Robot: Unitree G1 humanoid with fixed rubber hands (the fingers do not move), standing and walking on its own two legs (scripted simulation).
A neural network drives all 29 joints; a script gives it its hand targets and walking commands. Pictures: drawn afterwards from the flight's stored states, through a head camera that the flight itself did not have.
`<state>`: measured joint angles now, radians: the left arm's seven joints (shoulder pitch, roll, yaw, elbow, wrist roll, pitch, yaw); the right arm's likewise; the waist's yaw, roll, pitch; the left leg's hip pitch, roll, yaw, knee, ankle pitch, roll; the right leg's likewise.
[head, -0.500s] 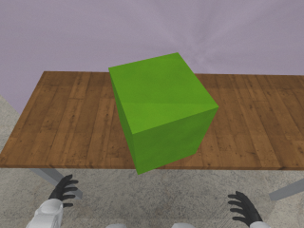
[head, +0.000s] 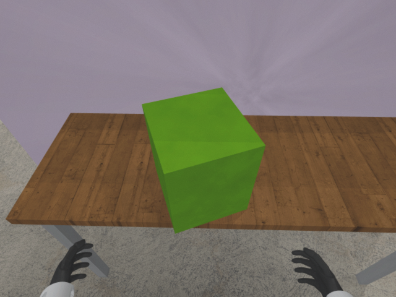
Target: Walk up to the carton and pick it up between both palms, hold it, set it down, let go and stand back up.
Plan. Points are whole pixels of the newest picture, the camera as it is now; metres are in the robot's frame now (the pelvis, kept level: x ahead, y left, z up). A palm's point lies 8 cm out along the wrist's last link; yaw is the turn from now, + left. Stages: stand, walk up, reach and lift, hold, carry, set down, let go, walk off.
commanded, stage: reach and lift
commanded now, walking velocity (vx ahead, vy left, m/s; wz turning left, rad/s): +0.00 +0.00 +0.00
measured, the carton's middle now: (198, 160) +0.42 +0.02 +0.02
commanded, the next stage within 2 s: none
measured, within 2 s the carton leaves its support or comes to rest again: neither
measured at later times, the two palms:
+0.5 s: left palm (86, 259) +0.18 +0.22 +0.00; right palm (330, 263) +0.21 -0.26 -0.05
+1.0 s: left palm (102, 248) +0.19 +0.18 +0.04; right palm (342, 253) +0.21 -0.27 +0.00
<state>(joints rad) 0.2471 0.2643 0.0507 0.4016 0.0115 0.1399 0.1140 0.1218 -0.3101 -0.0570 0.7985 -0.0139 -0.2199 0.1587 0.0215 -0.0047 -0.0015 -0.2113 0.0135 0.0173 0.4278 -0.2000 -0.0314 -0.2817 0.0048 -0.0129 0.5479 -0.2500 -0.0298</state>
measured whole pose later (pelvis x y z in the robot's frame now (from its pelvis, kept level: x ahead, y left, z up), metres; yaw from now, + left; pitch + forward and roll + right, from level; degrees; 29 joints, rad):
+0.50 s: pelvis +0.02 +0.00 +0.00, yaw +0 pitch +1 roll +2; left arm 0.37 0.15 -0.02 0.09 0.01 0.08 0.19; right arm 0.15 -0.36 -0.06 0.66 0.15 -0.26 0.25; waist 0.02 -0.01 -0.02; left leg -0.21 0.01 0.02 0.38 -0.19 -0.04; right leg -0.28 0.01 -0.01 0.50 -0.25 -0.04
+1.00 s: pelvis +0.01 +0.01 +0.00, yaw +0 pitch +0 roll +2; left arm 0.38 0.03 -0.13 -0.12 0.01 0.10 0.33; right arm 0.15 -0.46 -0.02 0.59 0.30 -0.30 0.32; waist 0.03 -0.01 -0.04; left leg -0.21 0.02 0.02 0.40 -0.19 -0.04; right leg -0.27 0.01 -0.01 0.50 -0.23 -0.04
